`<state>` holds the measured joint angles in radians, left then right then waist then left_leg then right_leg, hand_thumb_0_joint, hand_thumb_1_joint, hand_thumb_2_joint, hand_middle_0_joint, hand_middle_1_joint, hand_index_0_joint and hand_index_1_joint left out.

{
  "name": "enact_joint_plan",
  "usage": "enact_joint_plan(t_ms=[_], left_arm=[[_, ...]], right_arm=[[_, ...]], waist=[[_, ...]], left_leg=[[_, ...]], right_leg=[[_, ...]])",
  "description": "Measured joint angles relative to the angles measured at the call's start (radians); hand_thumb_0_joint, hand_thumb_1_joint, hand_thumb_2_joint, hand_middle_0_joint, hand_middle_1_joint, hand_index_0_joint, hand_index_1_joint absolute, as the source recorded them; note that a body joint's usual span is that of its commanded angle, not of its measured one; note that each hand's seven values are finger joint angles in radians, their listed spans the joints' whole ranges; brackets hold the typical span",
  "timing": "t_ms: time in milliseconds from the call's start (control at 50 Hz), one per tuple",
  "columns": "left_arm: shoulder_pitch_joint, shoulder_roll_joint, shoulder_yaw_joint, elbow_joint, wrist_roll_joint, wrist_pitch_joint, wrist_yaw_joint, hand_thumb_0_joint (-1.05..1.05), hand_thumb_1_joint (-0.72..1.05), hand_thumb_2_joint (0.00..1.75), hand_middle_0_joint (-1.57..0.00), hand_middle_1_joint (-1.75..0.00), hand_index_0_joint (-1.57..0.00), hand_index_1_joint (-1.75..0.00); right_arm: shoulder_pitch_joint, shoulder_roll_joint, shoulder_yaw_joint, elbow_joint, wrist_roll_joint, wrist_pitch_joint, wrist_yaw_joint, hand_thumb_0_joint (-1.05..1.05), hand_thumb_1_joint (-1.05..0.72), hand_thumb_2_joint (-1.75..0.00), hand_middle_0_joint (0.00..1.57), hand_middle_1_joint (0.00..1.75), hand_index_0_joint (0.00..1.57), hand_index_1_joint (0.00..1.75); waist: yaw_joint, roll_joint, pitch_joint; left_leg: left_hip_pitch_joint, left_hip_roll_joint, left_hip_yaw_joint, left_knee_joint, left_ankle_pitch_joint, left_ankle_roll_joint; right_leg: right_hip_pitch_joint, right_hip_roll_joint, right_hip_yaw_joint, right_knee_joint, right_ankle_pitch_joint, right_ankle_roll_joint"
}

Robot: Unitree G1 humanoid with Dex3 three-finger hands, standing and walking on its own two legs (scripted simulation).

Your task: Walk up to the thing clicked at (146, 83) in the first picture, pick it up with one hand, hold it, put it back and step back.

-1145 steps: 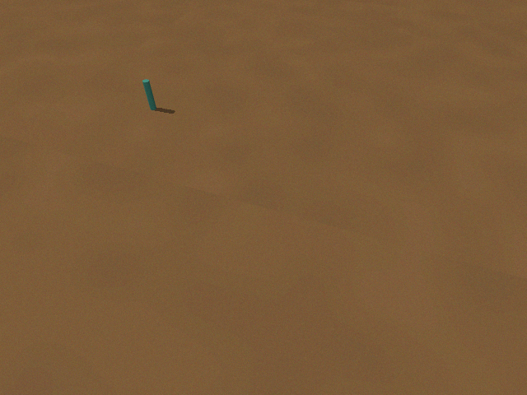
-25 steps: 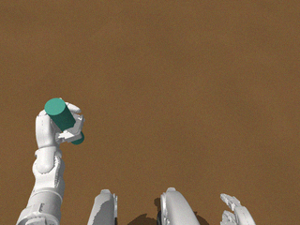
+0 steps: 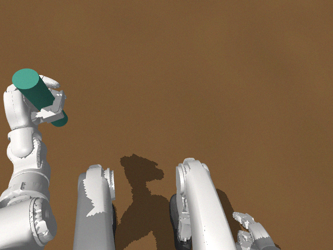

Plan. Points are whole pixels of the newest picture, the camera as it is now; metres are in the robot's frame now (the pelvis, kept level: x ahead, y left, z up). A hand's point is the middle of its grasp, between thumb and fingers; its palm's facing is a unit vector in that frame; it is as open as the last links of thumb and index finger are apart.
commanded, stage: crouch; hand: left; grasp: from the side
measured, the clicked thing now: (46, 103) +0.45 +0.24 -0.06
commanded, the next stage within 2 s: lower in 0.92 s
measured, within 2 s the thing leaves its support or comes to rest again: neither
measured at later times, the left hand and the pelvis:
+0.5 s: hand (62, 111) +0.47 +0.24 -0.16, palm faces +0.24 -0.97 -0.03, open 5.3 cm; pelvis -0.01 +0.00 -0.10, yaw -3 degrees
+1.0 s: hand (67, 116) +0.48 +0.24 -0.22, palm faces +0.21 -0.98 -0.04, open 5.3 cm; pelvis -0.01 +0.01 -0.13, yaw -6 degrees
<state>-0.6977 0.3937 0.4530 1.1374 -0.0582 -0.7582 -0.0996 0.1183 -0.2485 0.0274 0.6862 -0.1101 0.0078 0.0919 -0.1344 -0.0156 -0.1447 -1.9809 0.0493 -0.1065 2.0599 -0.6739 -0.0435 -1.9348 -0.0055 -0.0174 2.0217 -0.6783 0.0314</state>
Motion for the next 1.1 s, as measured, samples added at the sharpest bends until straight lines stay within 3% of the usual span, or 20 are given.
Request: enact_joint_plan(t_ms=[240, 440, 700, 1100], left_arm=[[-0.073, 0.099, 0.060, 0.046, 0.014, 0.000, -0.009, 0.03, 0.19, 1.08, -0.97, -1.12, -1.02, -1.10], [-0.069, 0.130, 0.109, 0.061, 0.002, 0.011, -0.026, 0.03, 0.19, 1.08, -0.97, -1.12, -1.02, -1.10], [-0.059, 0.192, 0.101, 0.031, 0.015, 0.009, -0.029, 0.03, 0.19, 1.08, -0.97, -1.12, -1.01, -1.10], [-0.037, 0.231, 0.107, 0.032, 0.008, -0.026, -0.012, 0.03, 0.19, 1.08, -0.97, -1.12, -1.01, -1.10]], right_arm=[[-0.007, -0.022, 0.039, 0.026, -0.022, 0.019, 0.002, 0.01, -0.93, -0.90, 0.20, 0.30, 0.20, 0.29], [-0.027, -0.037, 0.086, 0.011, -0.036, 0.035, 0.009, 0.01, -0.92, -0.90, 0.20, 0.30, 0.20, 0.29], [-0.052, -0.057, 0.126, 0.005, -0.068, 0.055, 0.021, 0.00, -0.91, -0.90, 0.20, 0.30, 0.20, 0.29], [-0.089, -0.074, 0.187, -0.023, -0.100, 0.078, 0.041, 0.00, -0.91, -0.90, 0.20, 0.30, 0.20, 0.29]], waist=[[-0.043, -0.014, 0.069], [-0.057, -0.022, 0.119], [-0.072, -0.048, 0.176], [-0.093, -0.074, 0.242]], left_leg=[[-0.171, -0.015, -0.034, 0.208, -0.005, -0.011], [-0.236, -0.018, -0.067, 0.316, -0.012, -0.016], [-0.287, -0.027, -0.104, 0.402, -0.022, -0.015], [-0.304, -0.035, -0.142, 0.473, -0.031, -0.012]], right_leg=[[-0.166, 0.008, -0.006, 0.202, -0.005, 0.005], [-0.225, 0.022, -0.022, 0.292, -0.001, 0.013], [-0.255, 0.032, -0.043, 0.348, -0.003, 0.026], [-0.253, 0.042, -0.066, 0.388, -0.003, 0.037]])
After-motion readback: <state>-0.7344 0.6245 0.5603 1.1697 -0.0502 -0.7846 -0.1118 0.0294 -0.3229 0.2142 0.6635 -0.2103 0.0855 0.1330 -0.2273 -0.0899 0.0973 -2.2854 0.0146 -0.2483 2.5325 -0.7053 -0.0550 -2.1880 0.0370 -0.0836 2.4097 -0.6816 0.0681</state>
